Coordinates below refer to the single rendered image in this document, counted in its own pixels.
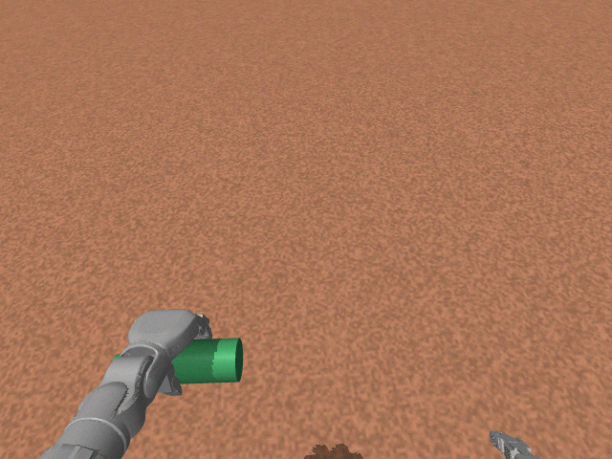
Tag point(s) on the left robot hand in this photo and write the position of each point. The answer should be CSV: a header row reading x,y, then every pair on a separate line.
x,y
173,330

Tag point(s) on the left robot arm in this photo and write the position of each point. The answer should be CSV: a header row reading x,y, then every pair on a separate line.
x,y
114,412

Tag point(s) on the right robot hand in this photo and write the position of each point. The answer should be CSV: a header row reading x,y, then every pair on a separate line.
x,y
510,447

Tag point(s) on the bottle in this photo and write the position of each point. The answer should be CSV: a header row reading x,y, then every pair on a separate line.
x,y
209,361

